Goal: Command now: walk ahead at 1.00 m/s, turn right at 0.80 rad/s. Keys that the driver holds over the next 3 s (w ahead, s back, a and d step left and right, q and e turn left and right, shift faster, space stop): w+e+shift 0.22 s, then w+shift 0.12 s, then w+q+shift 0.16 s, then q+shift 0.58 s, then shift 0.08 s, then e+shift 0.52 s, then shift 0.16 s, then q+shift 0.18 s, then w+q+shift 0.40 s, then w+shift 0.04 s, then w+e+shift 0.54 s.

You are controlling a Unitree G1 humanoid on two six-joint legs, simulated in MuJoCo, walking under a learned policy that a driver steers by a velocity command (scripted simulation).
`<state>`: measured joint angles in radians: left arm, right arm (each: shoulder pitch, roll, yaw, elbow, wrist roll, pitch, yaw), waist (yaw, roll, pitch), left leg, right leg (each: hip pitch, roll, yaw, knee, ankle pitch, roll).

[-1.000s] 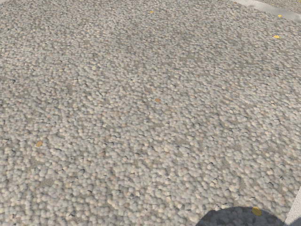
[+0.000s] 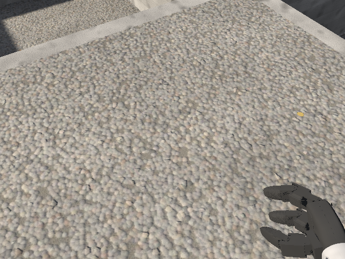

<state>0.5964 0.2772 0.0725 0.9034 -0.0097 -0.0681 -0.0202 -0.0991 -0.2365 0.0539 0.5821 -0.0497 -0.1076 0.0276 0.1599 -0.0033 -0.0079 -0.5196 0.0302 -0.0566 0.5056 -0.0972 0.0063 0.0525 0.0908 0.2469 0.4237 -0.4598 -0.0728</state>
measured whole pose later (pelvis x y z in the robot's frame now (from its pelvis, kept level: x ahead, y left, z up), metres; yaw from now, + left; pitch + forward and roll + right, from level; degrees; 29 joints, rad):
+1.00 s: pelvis +0.79 -0.11 +0.00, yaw +5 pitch +0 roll -1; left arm -0.03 0.25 0.01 0.62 0.01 -0.04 0.02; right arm 0.26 -0.30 -0.07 0.64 0.01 -0.02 0.01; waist -0.05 -0.01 0.10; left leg -0.40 -0.20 -0.10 0.47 -0.06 0.15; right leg -0.57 0.04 0.18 1.23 -0.42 0.05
